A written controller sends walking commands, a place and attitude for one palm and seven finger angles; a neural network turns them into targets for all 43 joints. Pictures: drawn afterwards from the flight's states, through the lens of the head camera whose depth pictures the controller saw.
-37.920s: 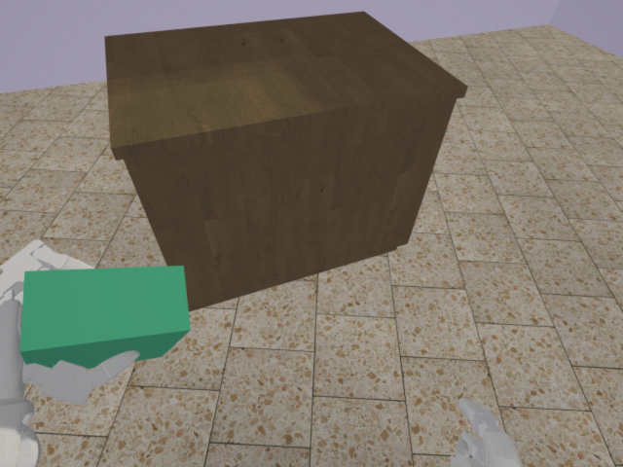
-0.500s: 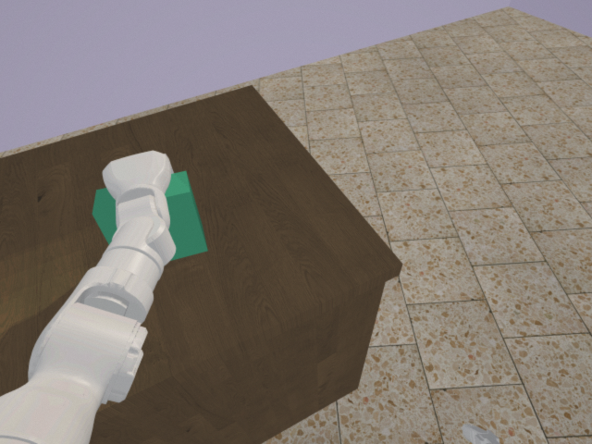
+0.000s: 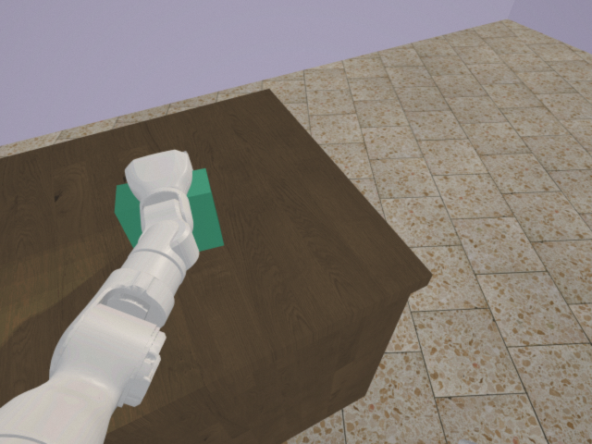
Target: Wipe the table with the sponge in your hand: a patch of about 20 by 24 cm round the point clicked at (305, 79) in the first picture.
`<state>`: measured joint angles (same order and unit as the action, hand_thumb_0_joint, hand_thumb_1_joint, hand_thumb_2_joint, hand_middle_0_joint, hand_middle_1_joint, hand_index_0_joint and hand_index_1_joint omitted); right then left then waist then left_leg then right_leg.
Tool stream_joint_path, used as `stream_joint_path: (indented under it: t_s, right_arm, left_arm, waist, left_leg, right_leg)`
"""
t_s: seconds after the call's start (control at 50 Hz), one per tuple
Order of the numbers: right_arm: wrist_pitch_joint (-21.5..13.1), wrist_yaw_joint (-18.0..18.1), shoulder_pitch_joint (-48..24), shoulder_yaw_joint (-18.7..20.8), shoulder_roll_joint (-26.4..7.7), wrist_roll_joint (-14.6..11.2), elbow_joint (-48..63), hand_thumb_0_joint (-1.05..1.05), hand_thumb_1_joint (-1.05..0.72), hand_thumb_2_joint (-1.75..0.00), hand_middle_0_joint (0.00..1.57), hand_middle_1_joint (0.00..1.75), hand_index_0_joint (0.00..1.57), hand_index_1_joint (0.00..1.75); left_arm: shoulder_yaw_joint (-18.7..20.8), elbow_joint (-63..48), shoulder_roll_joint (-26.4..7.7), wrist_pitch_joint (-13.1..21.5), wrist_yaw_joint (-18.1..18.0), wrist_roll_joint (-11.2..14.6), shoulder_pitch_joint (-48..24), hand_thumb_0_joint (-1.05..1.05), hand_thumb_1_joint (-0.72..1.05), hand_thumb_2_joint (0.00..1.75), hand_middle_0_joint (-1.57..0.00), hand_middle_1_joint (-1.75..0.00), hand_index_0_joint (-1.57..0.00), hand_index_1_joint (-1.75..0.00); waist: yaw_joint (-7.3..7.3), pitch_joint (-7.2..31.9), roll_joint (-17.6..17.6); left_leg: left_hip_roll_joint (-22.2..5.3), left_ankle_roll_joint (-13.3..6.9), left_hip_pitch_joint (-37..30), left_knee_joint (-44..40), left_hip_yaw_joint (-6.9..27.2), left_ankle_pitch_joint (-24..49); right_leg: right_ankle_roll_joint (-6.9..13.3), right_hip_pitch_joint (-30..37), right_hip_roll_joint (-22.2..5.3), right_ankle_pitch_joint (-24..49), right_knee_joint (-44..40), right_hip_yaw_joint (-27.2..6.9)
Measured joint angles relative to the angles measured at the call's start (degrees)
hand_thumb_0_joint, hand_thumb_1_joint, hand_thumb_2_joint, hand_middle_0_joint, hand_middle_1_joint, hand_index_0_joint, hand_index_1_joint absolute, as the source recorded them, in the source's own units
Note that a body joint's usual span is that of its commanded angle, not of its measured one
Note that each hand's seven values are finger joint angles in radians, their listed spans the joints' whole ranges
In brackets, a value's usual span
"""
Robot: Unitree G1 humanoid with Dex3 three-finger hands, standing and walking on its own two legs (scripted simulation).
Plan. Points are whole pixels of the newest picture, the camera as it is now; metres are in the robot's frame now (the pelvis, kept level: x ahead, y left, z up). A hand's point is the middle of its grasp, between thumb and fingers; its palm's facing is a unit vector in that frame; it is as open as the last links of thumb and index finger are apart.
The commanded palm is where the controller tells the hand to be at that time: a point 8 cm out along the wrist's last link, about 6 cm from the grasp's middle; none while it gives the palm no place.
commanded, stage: wipe back along the third lane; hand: left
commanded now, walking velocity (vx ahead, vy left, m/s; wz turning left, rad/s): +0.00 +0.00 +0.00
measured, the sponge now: (177, 226) +0.44 +0.21 +0.04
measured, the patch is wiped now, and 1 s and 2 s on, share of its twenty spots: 1.00 1.00 1.00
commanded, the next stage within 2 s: slide back across to the middle lane in 1.72 s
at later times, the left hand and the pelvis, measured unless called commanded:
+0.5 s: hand (175, 214) +0.41 +0.19 +0.09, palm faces +0.06 -0.04 -1.00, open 10.1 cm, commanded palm +0.35 +0.16 +0.12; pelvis +0.03 +0.02 +0.00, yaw +2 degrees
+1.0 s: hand (189, 253) +0.35 +0.15 +0.09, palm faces +0.09 -0.07 -0.99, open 10.1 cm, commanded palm +0.30 +0.14 +0.12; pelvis +0.01 +0.00 +0.00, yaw +1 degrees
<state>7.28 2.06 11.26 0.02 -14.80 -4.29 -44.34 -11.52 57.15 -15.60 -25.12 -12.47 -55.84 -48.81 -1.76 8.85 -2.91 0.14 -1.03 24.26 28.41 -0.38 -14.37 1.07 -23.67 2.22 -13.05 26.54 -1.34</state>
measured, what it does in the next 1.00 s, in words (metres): stands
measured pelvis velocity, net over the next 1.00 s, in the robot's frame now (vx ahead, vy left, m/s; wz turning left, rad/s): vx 0.01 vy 0.00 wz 0.02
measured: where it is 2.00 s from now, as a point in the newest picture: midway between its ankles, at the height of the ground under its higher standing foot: outside the picture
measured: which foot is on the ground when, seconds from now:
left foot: down 0.00-1.00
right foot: down 0.00-1.00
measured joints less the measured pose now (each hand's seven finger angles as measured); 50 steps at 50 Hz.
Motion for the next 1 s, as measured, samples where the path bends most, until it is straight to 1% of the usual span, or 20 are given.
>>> stream_joint_path:
  t_s: [0.1,0.18,0.32,0.38,0.46,0.5,0.54,0.66,0.76,0.84,1.0]
  right_arm:
    - [0.61,-1.04,-1.69,-0.08,1.02,-0.07,0.23,0.01,-0.91,-0.90,0.20,0.30,0.20,0.30]
    - [1.23,-1.72,-3.93,-0.41,1.77,-0.20,0.53,0.01,-0.91,-0.90,0.20,0.30,0.20,0.30]
    - [2.83,-3.07,-7.43,-0.95,2.51,-0.22,1.88,0.01,-0.91,-0.90,0.20,0.30,0.20,0.30]
    - [3.81,-3.88,-8.89,-1.11,2.43,-0.20,2.47,0.01,-0.91,-0.90,0.20,0.30,0.20,0.30]
    - [5.28,-4.84,-10.59,-1.28,2.13,-0.20,3.52,0.01,-0.91,-0.90,0.20,0.30,0.20,0.30]
    - [6.71,-5.28,-10.63,-1.46,1.72,-0.04,4.00,0.01,-0.91,-0.90,0.20,0.30,0.21,0.31]
    - [7.34,-5.76,-10.40,-1.66,1.31,-0.13,3.99,0.01,-0.91,-0.90,0.20,0.30,0.22,0.31]
    - [8.27,-6.96,-10.52,-1.85,0.44,-0.55,4.76,0.01,-0.91,-0.90,0.20,0.30,0.21,0.31]
    - [8.43,-7.34,-10.89,-1.94,0.28,-0.84,4.93,0.01,-0.91,-0.90,0.20,0.30,0.19,0.30]
    - [8.28,-7.29,-11.46,-2.22,0.60,-1.02,5.04,0.01,-0.91,-0.90,0.20,0.30,0.19,0.29]
    - [7.51,-7.04,-12.59,-2.74,1.27,-1.42,5.93,0.01,-0.91,-0.90,0.20,0.30,0.19,0.29]
  left_arm:
    - [-3.37,-3.11,2.73,-3.42,-1.67,0.23,1.71,0.00,-0.53,1.10,-0.69,-1.38,-0.73,-1.36]
    - [-6.13,-4.82,4.72,-6.58,-2.07,0.85,2.20,0.00,-0.51,1.09,-0.67,-1.39,-0.72,-1.36]
    - [-9.82,-10.17,7.08,-10.82,-0.82,1.62,5.04,0.00,-0.50,1.08,-0.66,-1.39,-0.71,-1.37]
    - [-11.48,-13.08,7.85,-12.37,-0.03,1.22,6.75,0.00,-0.49,1.08,-0.66,-1.39,-0.70,-1.37]
    - [-13.33,-18.41,8.01,-13.89,1.23,0.71,10.12,0.00,-0.49,1.08,-0.65,-1.39,-0.70,-1.37]
    - [-14.14,-21.51,7.76,-14.53,1.91,0.29,12.19,0.00,-0.48,1.08,-0.65,-1.39,-0.70,-1.37]
    - [-14.87,-24.84,7.24,-14.99,2.46,-0.05,14.38,0.00,-0.48,1.08,-0.65,-1.39,-0.70,-1.37]
    - [-16.76,-34.40,5.77,-16.40,3.56,-1.11,20.78,0.01,-0.48,1.07,-0.64,-1.40,-0.69,-1.38]
    - [-17.43,-40.07,5.38,-17.10,3.83,-1.31,25.11,0.02,-0.47,1.07,-0.64,-1.40,-0.69,-1.38]
    - [-17.44,-41.74,5.39,-17.45,4.23,-1.10,26.28,0.02,-0.47,1.07,-0.64,-1.40,-0.69,-1.38]
    - [-17.31,-40.23,5.27,-17.24,4.66,-1.03,25.79,0.02,-0.47,1.07,-0.64,-1.40,-0.69,-1.38]
  waist:
    - [1.11,0.20,0.21]
    - [2.00,0.12,0.28]
    - [3.74,0.70,0.31]
    - [4.43,0.81,0.33]
    - [5.15,0.99,0.23]
    - [5.31,1.04,0.29]
    - [5.37,0.92,0.38]
    - [5.40,-0.01,-0.46]
    - [5.70,-0.47,-1.38]
    - [5.82,-1.00,-1.53]
    - [5.69,-1.66,-1.20]
  left_leg:
    - [0.76,-0.70,-1.07,0.00,-0.24,-0.38]
    - [1.37,-1.17,-1.93,-0.06,-0.21,-0.70]
    - [1.98,-1.57,-3.80,-0.16,0.24,-1.60]
    - [2.11,-1.62,-4.64,0.10,0.65,-2.16]
    - [2.10,-1.59,-5.81,0.39,1.12,-2.87]
    - [2.01,-1.53,-6.51,0.44,1.31,-3.15]
    - [1.90,-1.45,-7.22,0.54,1.46,-3.40]
    - [1.66,-1.32,-8.80,1.06,1.29,-3.95]
    - [1.66,-1.21,-9.61,1.23,0.81,-3.90]
    - [1.53,-0.93,-9.99,1.18,0.71,-3.46]
    - [1.04,-0.01,-9.92,1.02,0.88,-2.29]
  right_leg:
    - [-0.62,1.13,-0.75,-0.42,-0.03,-0.23]
    - [-1.00,2.02,-1.36,-0.94,0.05,-0.20]
    - [-1.12,4.16,-1.94,-2.00,-0.14,0.26]
    - [-1.05,5.20,-2.06,-2.61,-0.04,0.68]
    - [-0.89,6.60,-2.04,-3.22,0.03,1.19]
    - [-0.69,7.30,-1.95,-3.38,0.12,1.45]
    - [-0.51,8.02,-1.85,-3.52,0.22,1.68]
    - [-0.28,9.54,-1.67,-3.99,0.70,1.74]
    - [-0.64,10.11,-1.72,-4.36,1.15,1.34]
    - [-0.45,10.14,-1.61,-4.23,1.77,1.26]
    - [0.40,9.48,-1.14,-3.74,2.87,1.47]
